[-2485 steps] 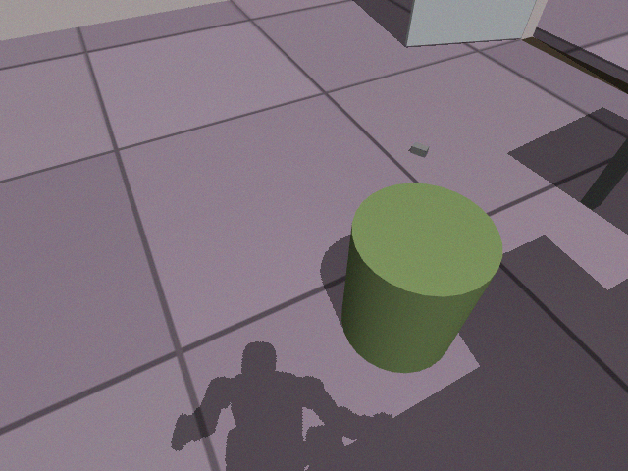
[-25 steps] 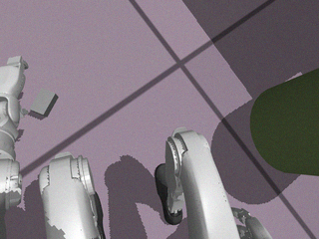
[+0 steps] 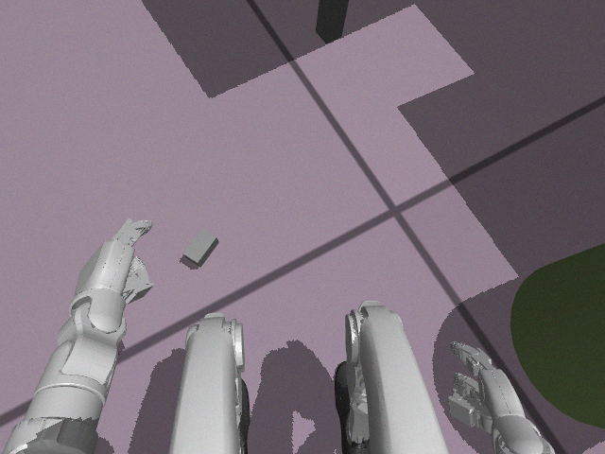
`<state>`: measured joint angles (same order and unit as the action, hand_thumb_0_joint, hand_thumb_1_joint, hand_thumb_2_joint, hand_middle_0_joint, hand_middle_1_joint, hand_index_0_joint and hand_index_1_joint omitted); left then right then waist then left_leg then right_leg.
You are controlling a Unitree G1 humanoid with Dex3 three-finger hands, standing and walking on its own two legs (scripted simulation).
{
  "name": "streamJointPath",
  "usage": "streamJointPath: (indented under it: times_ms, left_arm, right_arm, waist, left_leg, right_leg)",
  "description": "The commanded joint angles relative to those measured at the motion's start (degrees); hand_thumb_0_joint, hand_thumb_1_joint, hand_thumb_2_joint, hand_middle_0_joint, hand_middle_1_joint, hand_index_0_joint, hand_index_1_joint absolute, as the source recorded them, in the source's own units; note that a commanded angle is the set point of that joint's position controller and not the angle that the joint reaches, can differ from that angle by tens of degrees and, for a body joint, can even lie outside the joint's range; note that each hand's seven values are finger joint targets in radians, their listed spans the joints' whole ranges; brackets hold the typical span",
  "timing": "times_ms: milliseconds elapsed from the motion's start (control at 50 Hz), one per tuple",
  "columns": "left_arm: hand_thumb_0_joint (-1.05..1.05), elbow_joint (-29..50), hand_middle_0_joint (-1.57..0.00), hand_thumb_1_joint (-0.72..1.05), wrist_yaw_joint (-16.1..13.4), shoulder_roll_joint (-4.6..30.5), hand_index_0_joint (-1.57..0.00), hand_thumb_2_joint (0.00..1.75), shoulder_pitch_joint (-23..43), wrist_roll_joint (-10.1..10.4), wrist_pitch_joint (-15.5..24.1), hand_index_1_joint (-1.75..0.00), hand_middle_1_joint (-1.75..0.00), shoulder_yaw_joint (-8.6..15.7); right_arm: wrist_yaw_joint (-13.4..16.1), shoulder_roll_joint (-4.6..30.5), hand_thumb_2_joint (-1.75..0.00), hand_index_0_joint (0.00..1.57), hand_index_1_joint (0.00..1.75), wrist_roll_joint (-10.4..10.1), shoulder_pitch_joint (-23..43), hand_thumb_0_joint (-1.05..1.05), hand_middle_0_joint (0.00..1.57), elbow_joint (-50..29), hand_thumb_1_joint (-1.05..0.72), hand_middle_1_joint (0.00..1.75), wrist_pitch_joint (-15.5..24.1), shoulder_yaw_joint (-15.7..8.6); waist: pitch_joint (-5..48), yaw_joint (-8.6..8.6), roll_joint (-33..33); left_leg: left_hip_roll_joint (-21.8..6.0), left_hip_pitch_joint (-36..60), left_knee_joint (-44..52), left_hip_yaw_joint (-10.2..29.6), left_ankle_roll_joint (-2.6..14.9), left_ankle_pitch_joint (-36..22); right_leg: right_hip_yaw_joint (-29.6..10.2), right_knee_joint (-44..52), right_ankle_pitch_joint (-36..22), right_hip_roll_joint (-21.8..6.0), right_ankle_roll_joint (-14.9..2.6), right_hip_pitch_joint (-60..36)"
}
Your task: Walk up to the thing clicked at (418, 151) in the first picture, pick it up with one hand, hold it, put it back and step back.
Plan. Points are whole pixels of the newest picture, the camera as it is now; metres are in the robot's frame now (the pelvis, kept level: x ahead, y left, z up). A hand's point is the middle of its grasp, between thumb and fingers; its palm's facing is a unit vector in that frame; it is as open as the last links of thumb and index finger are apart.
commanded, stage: home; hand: left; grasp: from above
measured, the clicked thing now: (201, 247) +0.51 +0.21 -0.47
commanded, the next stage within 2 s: none
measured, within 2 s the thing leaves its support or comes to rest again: neither
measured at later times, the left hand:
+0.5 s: hand (86, 324) +0.27 +0.18 +0.10, palm faces +0.09 -0.97 -0.23, open 7.4 cm
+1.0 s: hand out of the picture +0.23 +0.19 +0.18, palm faces +0.12 -0.97 -0.21, open 7.4 cm
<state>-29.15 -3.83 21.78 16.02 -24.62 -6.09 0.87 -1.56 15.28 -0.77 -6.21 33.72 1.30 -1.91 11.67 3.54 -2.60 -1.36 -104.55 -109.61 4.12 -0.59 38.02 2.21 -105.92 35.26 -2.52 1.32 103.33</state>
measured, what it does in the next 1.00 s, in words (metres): rises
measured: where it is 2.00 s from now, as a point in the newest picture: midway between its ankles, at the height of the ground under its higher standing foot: (294, 439)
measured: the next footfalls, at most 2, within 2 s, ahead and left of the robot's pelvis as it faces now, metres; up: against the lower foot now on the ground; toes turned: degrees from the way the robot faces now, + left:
none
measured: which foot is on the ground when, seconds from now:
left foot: down 0.00-1.00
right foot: down 0.00-1.00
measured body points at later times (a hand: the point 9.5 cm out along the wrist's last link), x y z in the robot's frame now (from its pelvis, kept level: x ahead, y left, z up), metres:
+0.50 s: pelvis +0.06 -0.01 +0.18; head +0.13 +0.01 +0.62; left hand +0.26 +0.23 +0.12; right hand +0.23 -0.24 +0.10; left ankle +0.07 +0.12 -0.45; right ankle +0.09 -0.14 -0.45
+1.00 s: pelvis +0.08 +0.00 +0.23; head +0.10 +0.00 +0.68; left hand +0.22 +0.24 +0.20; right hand +0.27 -0.23 +0.17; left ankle +0.07 +0.12 -0.45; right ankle +0.09 -0.14 -0.45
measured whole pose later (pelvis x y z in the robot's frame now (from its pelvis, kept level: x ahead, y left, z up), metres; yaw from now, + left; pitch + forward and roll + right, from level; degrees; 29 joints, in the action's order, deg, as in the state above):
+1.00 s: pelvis +0.08 +0.00 +0.23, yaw +3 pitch +10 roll -2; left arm 5.8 -1.3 12.3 -28.4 2.8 -25.7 2.0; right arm 10.3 12.7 -0.4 -15.2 29.6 13.2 1.9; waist 9.2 2.0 -2.7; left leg -2.1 -38.1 -56.7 2.7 -0.9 28.6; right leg 3.9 -53.1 26.3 -1.9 1.3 36.5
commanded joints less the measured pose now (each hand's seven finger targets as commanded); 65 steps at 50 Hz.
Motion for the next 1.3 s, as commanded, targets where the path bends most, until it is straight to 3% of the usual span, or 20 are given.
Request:
streamJointPath:
  times_ms: [0, 20, 120, 180, 220, 240, 260, 320, 380, 400, 560, 680, 800, 980, 1020, 1040, 1100, 1160, 1200, 1280]
  left_arm:
    - [0.0, 17.45, -0.2, 0.9, -1.56, 7.39, -0.2, 0.9, 5.7, 6.71, -0.76, -0.3, -0.3, 3.22]
    - [0.0, 17.73, -0.2, 0.9, -1.67, 7.5, -0.2, 0.9, 3.34, 8.1, -1.73, -0.3, -0.3, 4.22]
    - [0.0, 21.6, -0.2, 0.9, -1.6, 3.82, -0.2, 0.9, -3.93, 15.73, -5.26, -0.3, -0.3, 3.01]
    - [0.0, 24.54, -0.2, 0.9, -1.88, 3.24, -0.2, 0.9, -9.76, 19.28, -7.19, -0.3, -0.3, 4.05]
    - [0.0, 26.18, -0.2, 0.9, -1.91, 1.49, -0.2, 0.9, -12.83, 20.97, -8.55, -0.3, -0.3, 3.64]
    - [0.0, 28.72, -0.2, 0.9, -2.12, 2.12, -0.2, 0.9, -12.69, 21.96, -9.11, -0.3, -0.3, 4.71]
    - [0.0, 26.77, -0.2, 0.9, -2.07, 0.27, -0.2, 0.9, -16.06, 22.86, -9.97, -0.3, -0.3, 3.87]
    - [0.0, 30.25, -0.2, 0.9, -2.11, -0.12, -0.2, 0.9, -19.67, 25.42, -11.51, -0.3, -0.3, 5.57]
    - [0.0, 32.9, -0.2, 0.9, -1.84, -1.85, -0.2, 0.9, -24.35, 26.77, -12.84, -0.3, -0.3, 4.81]
    - [0.0, 33.58, -0.2, 0.9, -1.83, -1.81, -0.2, 0.9, -25.7, 27.24, -13.19, -0.3, -0.3, 5.61]
    - [0.0, 41.94, -0.2, 0.9, -1.09, -3.88, -0.2, 0.9, -40.2, 28.05, -15.96, -0.3, -0.3, 4.38]
    - [0.0, 45.42, -0.2, 0.9, 0.38, -4.1, -0.2, 0.9, -44.17, 28.21, -17.01, -0.3, -0.3, 4.17]
    - [0.0, 45.79, -0.2, 0.9, 1.85, -3.89, -0.2, 0.9, -42.47, 27.83, -17.44, -0.3, -0.3, 3.79]
    - [0.0, 46.45, -0.2, 0.9, 2.2, -2.6, -0.2, 0.9, -41.87, 27.13, -16.62, -0.3, -0.3, 4.8]
    - [0.0, 45.2, -0.2, 0.9, 2.34, -3.91, -0.2, 0.9, -43.6, 27.08, -16.83, -0.3, -0.3, 3.58]
    - [0.0, 47.0, -0.2, 0.9, 2.17, -2.7, -0.2, 0.9, -42.29, 27.03, -16.72, -0.3, -0.3, 4.53]
    - [0.0, 47.89, -0.2, 0.9, 2.1, -2.36, -0.2, 0.9, -42.08, 27.14, -16.39, -0.3, -0.3, 4.79]
    - [0.0, 45.01, -0.2, 0.9, 2.26, -4.13, -0.2, 0.9, -43.98, 27.25, -16.75, -0.3, -0.3, 3.41]
    - [0.0, 48.09, -0.2, 0.9, 2.0, -2.05, -0.2, 0.9, -41.81, 27.43, -16.33, -0.3, -0.3, 5.37]
    - [0.0, 45.62, -0.2, 0.9, 2.18, -3.31, -0.2, 0.9, -44.14, 27.44, -16.7, -0.3, -0.3, 4.4]
  right_arm:
    - [2.8, 8.57, -0.9, 0.2, 0.3, -0.86, -3.32, 0.0, 0.2, -6.25, -0.9, 0.3, 3.3, -3.34]
    - [3.16, 8.32, -0.9, 0.2, 0.3, -1.08, -3.02, 0.0, 0.2, -6.76, -0.9, 0.3, 3.55, -3.06]
    - [4.96, 7.08, -0.9, 0.2, 0.3, -1.49, -0.84, 0.0, 0.2, -7.76, -0.9, 0.3, 5.04, -1.94]
    - [6.11, 6.33, -0.9, 0.2, 0.3, -1.72, -0.8, 0.0, 0.2, -8.61, -0.9, 0.3, 5.86, -1.08]
    - [6.82, 5.76, -0.9, 0.2, 0.3, -1.74, -1.82, 0.0, 0.2, -8.48, -0.9, 0.3, 6.33, -0.72]
    - [7.23, 5.51, -0.9, 0.2, 0.3, -1.76, -2.4, 0.0, 0.2, -8.8, -0.9, 0.3, 6.61, -0.45]
    - [7.69, 5.33, -0.9, 0.2, 0.3, -1.88, -2.57, 0.0, 0.2, -8.77, -0.9, 0.3, 6.86, -0.04]
    - [8.98, 4.73, -0.9, 0.2, 0.3, -1.88, -3.54, 0.0, 0.2, -9.22, -0.9, 0.3, 7.7, 0.68]
    - [10.28, 4.41, -0.9, 0.2, 0.3, -1.65, -4.95, 0.0, 0.2, -9.63, -0.9, 0.3, 8.59, 1.07]
    - [10.58, 4.48, -0.9, 0.2, 0.3, -1.54, -5.27, 0.0, 0.2, -9.85, -0.9, 0.3, 8.94, 1.16]
    - [12.35, 3.49, -0.9, 0.2, 0.3, -0.87, -7.97, 0.0, 0.2, -11.99, -0.9, 0.3, 10.69, 1.32]
    - [12.8, 3.65, -0.9, 0.2, 0.3, -0.25, -7.79, 0.0, 0.2, -12.65, -0.9, 0.3, 12.26, 1.05]
    - [12.77, 4.33, -0.9, 0.2, 0.3, 0.11, -6.93, 0.0, 0.2, -12.64, -0.9, 0.3, 13.73, 0.86]
    - [12.52, 4.61, -0.9, 0.2, 0.3, 0.47, -6.24, 0.0, 0.2, -11.87, -0.9, 0.3, 15.08, 0.53]
    - [12.47, 4.48, -0.9, 0.2, 0.3, 0.51, -6.49, 0.0, 0.2, -11.78, -0.9, 0.3, 15.14, 0.61]
    - [12.47, 4.57, -0.9, 0.2, 0.3, 0.41, -6.01, 0.0, 0.2, -11.99, -0.9, 0.3, 15.14, 0.59]
    - [12.45, 4.79, -0.9, 0.2, 0.3, 0.63, -6.35, 0.0, 0.2, -11.41, -0.9, 0.3, 15.26, 0.29]
    - [12.38, 4.35, -0.9, 0.2, 0.3, 0.44, -5.89, 0.0, 0.2, -11.88, -0.9, 0.3, 15.2, 0.77]
    - [12.55, 5.12, -0.9, 0.2, 0.3, 0.5, -6.01, 0.0, 0.2, -11.79, -0.9, 0.3, 15.26, 0.0]
    - [12.55, 4.61, -0.9, 0.2, 0.3, 0.4, -6.43, 0.0, 0.2, -11.6, -0.9, 0.3, 15.24, 0.46]
  waist:
    - [28.43, 1.83, -4.26]
    - [28.69, 1.28, -3.29]
    - [23.91, 2.35, -1.61]
    - [21.21, 1.12, -2.12]
    - [20.26, 1.56, -1.62]
    - [21.4, 1.29, -2.13]
    - [18.85, 1.43, -1.5]
    - [17.31, 0.9, -1.46]
    - [14.61, 1.16, -2.39]
    - [14.42, 1.06, -1.7]
    - [9.18, -0.3, -1.74]
    - [3.98, -0.44, 0.54]
    - [-0.53, -0.34, 1.09]
    - [0.96, -1.25, -0.09]
    - [1.93, -0.7, -0.24]
    - [1.24, -1.44, -1.2]
    - [3.15, -1.38, -0.94]
    - [1.53, -1.21, 0.51]
    - [3.58, -1.4, 0.58]
    - [2.4, -1.36, 0.65]
  left_leg:
    - [1.06, 26.75, 22.77, -0.25, 2.18, -0.84]
    - [1.0, 28.64, 24.07, -0.13, 2.22, -1.23]
    - [0.9, 34.61, 30.34, 0.22, 2.14, -1.5]
    - [0.85, 39.47, 34.93, 0.11, 1.92, -2.86]
    - [0.72, 43.18, 37.47, 0.02, 1.76, -6.46]
    - [0.82, 45.34, 38.06, -0.42, 1.72, -8.4]
    - [0.75, 46.55, 39.68, -0.14, 1.63, -9.59]
    - [0.73, 50.66, 43.2, -0.61, 1.65, -13.46]
    - [0.76, 55.8, 46.93, -1.13, 1.46, -17.1]
    - [0.67, 57.39, 48.38, -0.8, 1.37, -17.99]
    - [0.98, 67.7, 57.12, -1.91, 1.11, -25.73]
    - [1.04, 69.65, 60.54, -1.62, 1.41, -25.88]
    - [1.17, 70.19, 62.54, -1.93, 1.44, -22.13]
    - [1.52, 70.91, 62.33, -2.12, 1.27, -22.39]
    - [1.48, 71.68, 62.03, -1.95, 1.22, -23.62]
    - [1.41, 71.29, 62.4, -2.06, 1.14, -22.81]
    - [1.22, 71.72, 62.16, -1.35, 0.99, -23.92]
    - [1.27, 70.9, 62.09, -1.52, 1.17, -23.43]
    - [1.42, 71.2, 61.47, -1.95, 1.31, -23.65]
    - [1.22, 70.95, 61.68, -1.84, 1.14, -23.87]
  right_leg:
    - [0.66, 19.73, -3.36, 2.06, -2.62, -24.83]
    - [0.48, 21.14, -3.57, 2.05, -2.53, -26.97]
    - [-0.09, 28.13, -3.55, 2.13, -2.18, -33.21]
    - [-0.53, 32.98, -4.34, 2.21, -2.13, -38.23]
    - [-0.42, 35.8, -7.31, 2.32, -2.1, -41.73]
    - [-0.66, 37.08, -8.82, 2.36, -2.13, -43.98]
    - [-0.52, 38.28, -9.73, 2.31, -2.03, -45.21]
    - [-0.41, 42.53, -12.93, 2.48, -1.93, -51.01]
    - [-0.16, 46.59, -16.09, 2.67, -1.84, -54.9]
    - [0.11, 47.59, -16.83, 2.75, -1.74, -56.71]
    - [1.66, 56.46, -23.18, 3.5, -1.69, -67.2]
    - [2.7, 59.95, -22.8, 3.82, -1.45, -69.57]
    - [2.84, 61.42, -19.18, 3.64, -1.21, -68.71]
    - [2.43, 61.21, -19.72, 3.32, -1.09, -70.32]
    - [2.3, 60.72, -20.92, 3.36, -1.18, -70.24]
    - [2.34, 60.78, -20.09, 3.39, -1.21, -69.96]
    - [2.58, 60.2, -20.72, 3.55, -1.29, -70.72]
    - [2.6, 60.57, -20.48, 3.59, -1.17, -70.12]
    - [2.18, 60.61, -20.96, 3.37, -1.1, -71.27]
    - [2.32, 60.33, -21.02, 3.53, -1.16, -70.31]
